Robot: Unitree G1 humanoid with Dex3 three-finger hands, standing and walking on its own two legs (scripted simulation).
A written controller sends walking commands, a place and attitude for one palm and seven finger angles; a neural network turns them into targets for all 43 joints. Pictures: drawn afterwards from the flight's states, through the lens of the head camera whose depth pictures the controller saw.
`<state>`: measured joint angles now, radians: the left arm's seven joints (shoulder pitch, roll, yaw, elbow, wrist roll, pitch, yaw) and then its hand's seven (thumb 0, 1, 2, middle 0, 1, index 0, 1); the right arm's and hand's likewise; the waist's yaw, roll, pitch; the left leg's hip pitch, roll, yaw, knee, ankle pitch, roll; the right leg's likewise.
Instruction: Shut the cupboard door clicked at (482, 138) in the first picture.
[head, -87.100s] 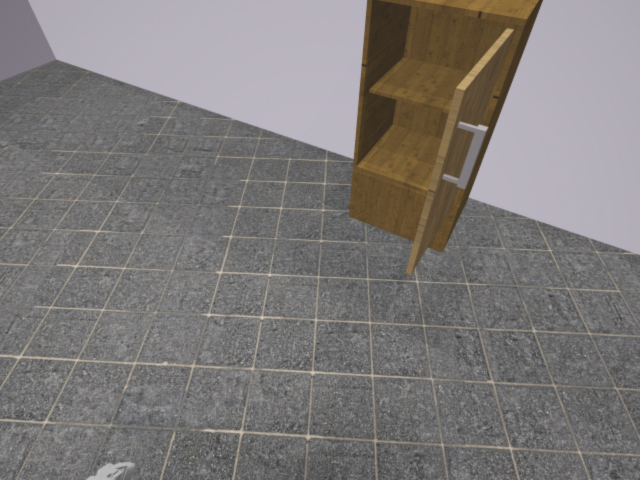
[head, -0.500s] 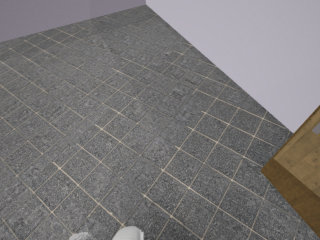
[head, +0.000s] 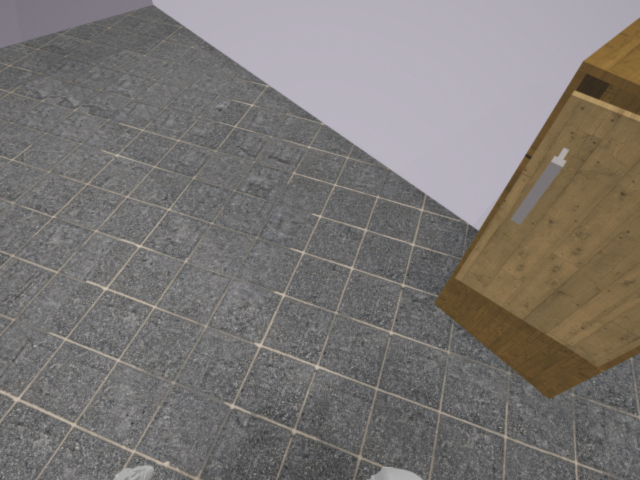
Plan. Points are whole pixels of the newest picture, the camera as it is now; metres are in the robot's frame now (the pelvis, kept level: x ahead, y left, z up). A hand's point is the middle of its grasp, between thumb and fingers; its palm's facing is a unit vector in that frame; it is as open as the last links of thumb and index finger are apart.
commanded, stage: turn to face it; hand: left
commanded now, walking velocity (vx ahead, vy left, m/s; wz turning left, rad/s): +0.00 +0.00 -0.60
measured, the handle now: (539, 187) +0.65 -0.39 -0.05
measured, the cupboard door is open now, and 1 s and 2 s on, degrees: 8 8 8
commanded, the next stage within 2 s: take the last steps up to it in 0.86 s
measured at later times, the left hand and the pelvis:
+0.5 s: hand out of the picture +0.13 +0.15 -0.17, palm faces -0.23 -0.95 -0.22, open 7.4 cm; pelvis +0.01 -0.02 +0.00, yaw -16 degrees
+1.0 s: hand (268, 432) +0.20 +0.09 -0.16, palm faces -0.48 -0.84 -0.27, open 7.4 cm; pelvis +0.02 -0.04 -0.01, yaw -29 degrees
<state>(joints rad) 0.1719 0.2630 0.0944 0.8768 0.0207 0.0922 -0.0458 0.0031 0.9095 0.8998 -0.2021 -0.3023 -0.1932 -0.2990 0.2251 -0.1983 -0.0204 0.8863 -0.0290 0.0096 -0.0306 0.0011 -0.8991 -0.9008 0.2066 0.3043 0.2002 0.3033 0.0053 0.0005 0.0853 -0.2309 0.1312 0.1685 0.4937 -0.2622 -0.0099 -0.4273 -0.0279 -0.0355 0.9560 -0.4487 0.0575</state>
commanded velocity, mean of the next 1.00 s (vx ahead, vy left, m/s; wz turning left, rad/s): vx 0.02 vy -0.01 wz -0.44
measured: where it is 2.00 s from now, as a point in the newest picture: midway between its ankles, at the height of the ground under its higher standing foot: outside the picture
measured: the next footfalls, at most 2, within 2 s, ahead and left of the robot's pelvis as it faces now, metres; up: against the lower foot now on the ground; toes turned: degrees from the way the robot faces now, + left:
right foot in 0.12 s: +0.02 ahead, -0.14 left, +0.00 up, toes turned -9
left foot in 0.54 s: +0.10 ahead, +0.09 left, +0.00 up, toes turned -16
